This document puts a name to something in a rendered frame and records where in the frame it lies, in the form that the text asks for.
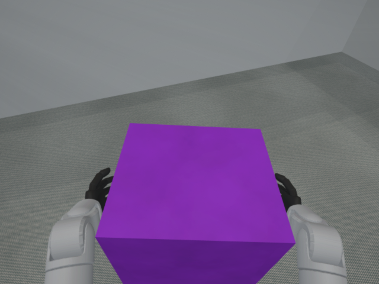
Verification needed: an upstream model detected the robot left forearm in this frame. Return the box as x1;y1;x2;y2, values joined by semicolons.
44;199;102;284

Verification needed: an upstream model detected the robot right forearm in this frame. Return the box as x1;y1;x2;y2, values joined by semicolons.
287;204;348;284

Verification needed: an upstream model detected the robot right hand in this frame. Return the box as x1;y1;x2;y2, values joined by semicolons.
275;173;301;212

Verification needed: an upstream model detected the carton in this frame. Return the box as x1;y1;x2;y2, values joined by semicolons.
95;123;296;284

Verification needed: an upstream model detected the robot left hand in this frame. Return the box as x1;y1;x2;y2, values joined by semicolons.
85;167;114;212

